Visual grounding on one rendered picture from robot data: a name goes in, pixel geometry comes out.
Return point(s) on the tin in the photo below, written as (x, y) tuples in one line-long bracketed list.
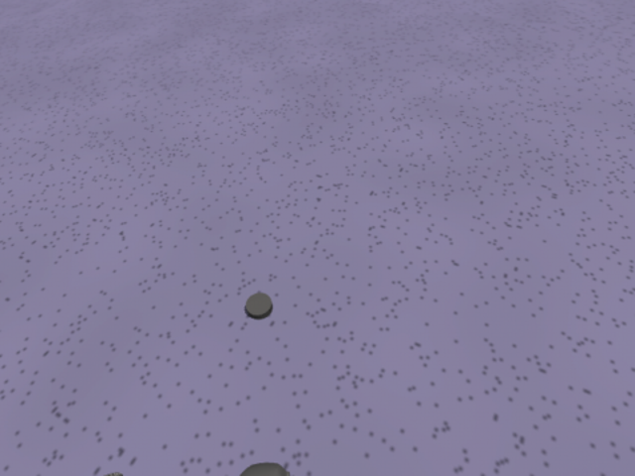
[(259, 306)]

